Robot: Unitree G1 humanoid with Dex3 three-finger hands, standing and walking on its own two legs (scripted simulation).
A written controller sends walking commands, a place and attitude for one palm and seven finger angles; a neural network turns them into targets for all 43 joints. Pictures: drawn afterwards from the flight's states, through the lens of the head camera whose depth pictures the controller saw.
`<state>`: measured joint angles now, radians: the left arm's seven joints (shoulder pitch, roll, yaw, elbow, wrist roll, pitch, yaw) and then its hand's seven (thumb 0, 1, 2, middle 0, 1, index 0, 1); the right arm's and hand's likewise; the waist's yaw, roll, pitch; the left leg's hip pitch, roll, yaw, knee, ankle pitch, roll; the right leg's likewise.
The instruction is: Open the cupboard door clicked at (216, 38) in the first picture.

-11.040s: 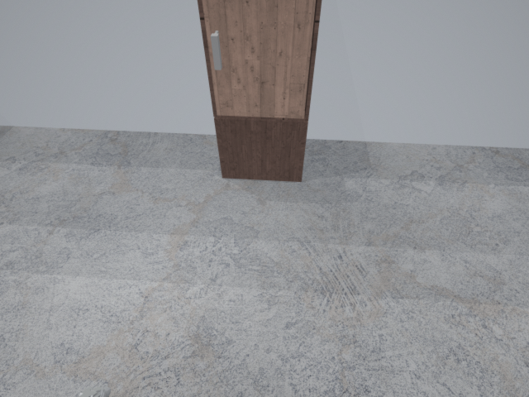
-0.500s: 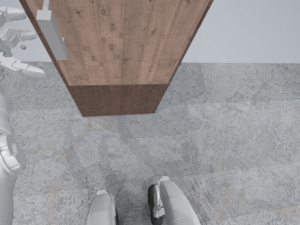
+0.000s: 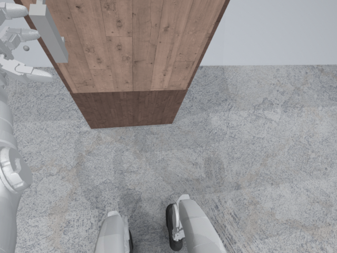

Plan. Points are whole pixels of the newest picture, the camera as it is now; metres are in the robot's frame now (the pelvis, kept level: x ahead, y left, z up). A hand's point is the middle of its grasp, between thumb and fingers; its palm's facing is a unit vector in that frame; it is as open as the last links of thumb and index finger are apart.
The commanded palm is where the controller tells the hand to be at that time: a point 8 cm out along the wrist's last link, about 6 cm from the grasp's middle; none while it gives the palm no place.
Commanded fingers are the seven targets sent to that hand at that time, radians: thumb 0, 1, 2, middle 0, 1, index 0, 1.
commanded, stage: slide the fingers in behind the handle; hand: left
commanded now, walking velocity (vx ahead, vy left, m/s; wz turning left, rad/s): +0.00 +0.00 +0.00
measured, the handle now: (52, 29) +0.59 +0.19 +0.06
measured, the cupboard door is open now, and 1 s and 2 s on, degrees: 0 0 0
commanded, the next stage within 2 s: close the thumb around the handle in 1.40 s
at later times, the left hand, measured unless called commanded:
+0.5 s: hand (38, 50) +0.54 +0.21 +0.06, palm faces -0.01 -1.00 +0.00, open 13.9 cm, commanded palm +0.52 +0.23 +0.06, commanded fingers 0.00 -0.50 0.30 -0.30 -1.20 -0.30 -1.20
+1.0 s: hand (62, 51) +0.54 +0.17 +0.06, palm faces -0.02 -1.00 -0.04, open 13.9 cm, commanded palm +0.52 +0.19 +0.06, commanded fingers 0.00 -0.50 0.30 -0.30 -1.20 -0.30 -1.20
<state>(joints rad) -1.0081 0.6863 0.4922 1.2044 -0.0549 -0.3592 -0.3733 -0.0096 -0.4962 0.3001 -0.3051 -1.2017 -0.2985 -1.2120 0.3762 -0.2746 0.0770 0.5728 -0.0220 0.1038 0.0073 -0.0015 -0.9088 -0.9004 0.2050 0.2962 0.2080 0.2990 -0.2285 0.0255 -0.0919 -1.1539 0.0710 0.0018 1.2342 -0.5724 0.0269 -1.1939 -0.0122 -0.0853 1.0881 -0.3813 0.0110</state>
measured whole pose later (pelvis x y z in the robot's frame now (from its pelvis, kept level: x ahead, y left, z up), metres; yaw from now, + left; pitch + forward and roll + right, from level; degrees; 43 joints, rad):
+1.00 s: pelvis +0.00 +0.00 +0.00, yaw +1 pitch +27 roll -4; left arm -1.00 0.49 0.34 1.18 -0.04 -0.42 -0.19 -0.01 -0.50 0.30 -0.30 -1.20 -0.31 -1.24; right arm 0.38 -0.25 0.05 0.61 -0.05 0.09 0.04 0.00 -0.91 -0.90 0.20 0.30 0.21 0.30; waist -0.20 0.03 -0.11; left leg -1.12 0.05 0.00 1.22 -0.57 0.02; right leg -1.16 -0.03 -0.09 1.09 -0.40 0.01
